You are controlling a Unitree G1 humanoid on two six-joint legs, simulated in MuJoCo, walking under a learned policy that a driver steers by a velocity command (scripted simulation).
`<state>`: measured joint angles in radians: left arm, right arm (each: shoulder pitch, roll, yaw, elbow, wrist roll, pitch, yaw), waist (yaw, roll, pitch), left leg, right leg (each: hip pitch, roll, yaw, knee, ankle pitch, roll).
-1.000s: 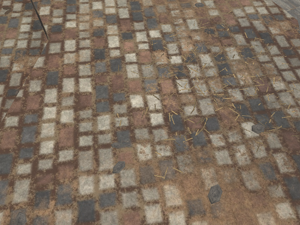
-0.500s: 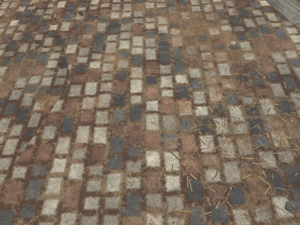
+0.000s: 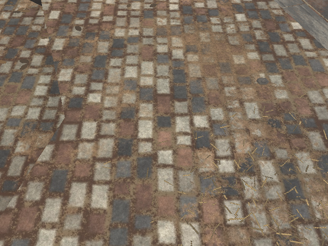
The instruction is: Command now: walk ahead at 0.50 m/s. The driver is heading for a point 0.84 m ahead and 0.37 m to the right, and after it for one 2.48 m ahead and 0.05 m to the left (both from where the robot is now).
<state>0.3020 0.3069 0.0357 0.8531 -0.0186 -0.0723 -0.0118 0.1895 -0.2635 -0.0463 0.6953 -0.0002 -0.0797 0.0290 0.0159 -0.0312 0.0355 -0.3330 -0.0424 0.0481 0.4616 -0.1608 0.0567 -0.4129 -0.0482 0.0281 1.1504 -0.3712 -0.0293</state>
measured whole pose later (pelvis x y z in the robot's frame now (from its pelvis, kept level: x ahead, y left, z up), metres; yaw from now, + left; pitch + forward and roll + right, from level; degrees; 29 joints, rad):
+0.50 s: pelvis +0.28 -0.07 -0.01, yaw -11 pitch +2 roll +1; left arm 0.17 0.29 0.06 0.72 -0.02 -0.06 -0.04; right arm 0.27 -0.29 -0.04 0.81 0.01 -0.10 0.00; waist -0.01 0.00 0.04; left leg -0.32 0.02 -0.02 1.16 -0.43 0.00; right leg -0.43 0.07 0.00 0.56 -0.17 -0.09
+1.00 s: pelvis +0.55 -0.09 +0.00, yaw -29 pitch +2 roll +1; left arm 0.30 0.32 0.07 0.69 -0.02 0.03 0.03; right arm 0.07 -0.26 -0.04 0.68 -0.02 -0.07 0.00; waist 0.04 -0.03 0.05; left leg -0.40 0.00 0.03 0.50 -0.13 0.01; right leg -0.45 0.05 0.09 1.20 -0.53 0.05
